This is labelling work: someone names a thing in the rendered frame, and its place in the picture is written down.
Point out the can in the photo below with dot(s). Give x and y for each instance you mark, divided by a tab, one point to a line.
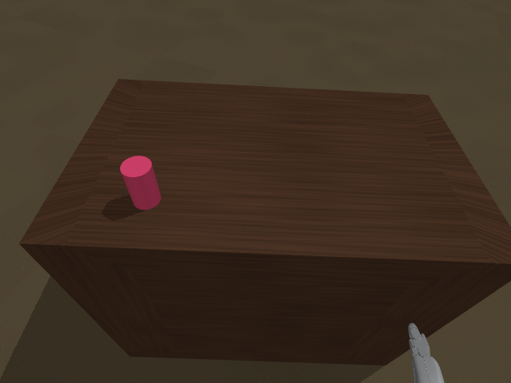
139	177

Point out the right robot hand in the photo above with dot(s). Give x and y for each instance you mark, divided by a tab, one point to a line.
425	368

